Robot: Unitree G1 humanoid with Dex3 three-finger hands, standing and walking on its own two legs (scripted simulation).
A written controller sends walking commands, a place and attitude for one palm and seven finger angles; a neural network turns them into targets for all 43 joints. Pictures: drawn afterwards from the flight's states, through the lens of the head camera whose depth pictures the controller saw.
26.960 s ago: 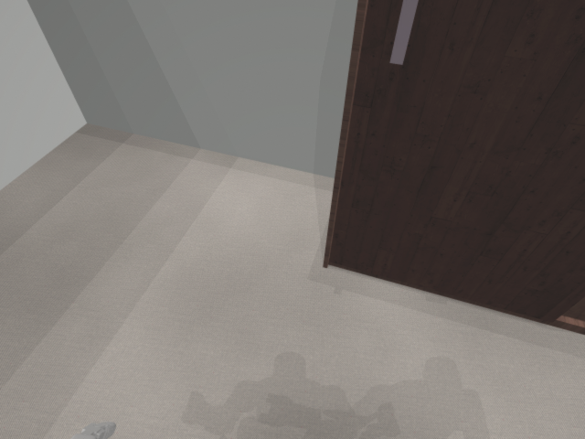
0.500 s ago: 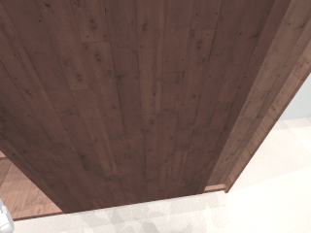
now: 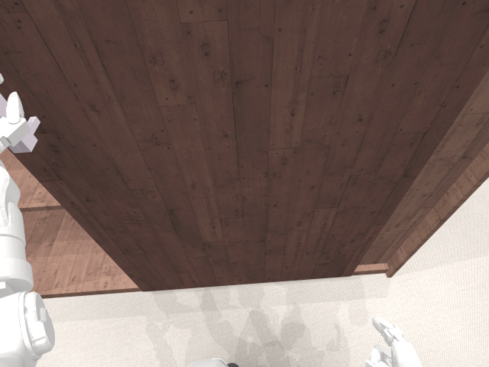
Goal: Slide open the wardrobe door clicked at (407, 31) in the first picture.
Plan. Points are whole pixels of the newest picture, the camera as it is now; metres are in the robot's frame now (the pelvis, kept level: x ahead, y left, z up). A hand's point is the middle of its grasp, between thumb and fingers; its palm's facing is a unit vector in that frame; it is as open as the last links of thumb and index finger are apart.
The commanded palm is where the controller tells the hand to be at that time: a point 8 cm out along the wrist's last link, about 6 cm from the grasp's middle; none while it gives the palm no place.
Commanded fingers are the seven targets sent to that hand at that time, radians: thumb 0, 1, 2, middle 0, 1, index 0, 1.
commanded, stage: stop walking and hold the door there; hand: left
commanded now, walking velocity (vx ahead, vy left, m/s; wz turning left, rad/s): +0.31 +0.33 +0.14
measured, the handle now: out of the picture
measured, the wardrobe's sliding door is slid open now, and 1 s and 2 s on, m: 0.65 0.65 0.65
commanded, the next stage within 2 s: loosen the grip on the handle in 1.14 s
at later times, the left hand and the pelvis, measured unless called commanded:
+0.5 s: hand (14, 124) +0.38 +0.36 +0.20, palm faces +0.38 -0.92 -0.12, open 6.2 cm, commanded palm +0.35 +0.39 +0.18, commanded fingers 0.00 0.90 0.90 -0.45 -1.40 -0.45 -1.40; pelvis -0.02 +0.11 -0.01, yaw +5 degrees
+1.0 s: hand (12, 124) +0.38 +0.35 +0.21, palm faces +0.31 -0.95 -0.09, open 6.1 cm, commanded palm +0.35 +0.38 +0.18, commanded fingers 0.00 0.90 0.90 -0.45 -1.40 -0.45 -1.40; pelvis -0.02 +0.14 +0.00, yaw +3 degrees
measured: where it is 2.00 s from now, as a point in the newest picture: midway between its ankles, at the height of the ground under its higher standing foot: outside the picture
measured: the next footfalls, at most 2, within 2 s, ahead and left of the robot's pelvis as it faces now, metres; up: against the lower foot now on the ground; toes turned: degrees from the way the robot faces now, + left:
right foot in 0.04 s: +0.02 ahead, -0.10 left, +0.00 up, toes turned -10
left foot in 0.38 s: +0.03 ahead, +0.26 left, +0.00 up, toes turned +10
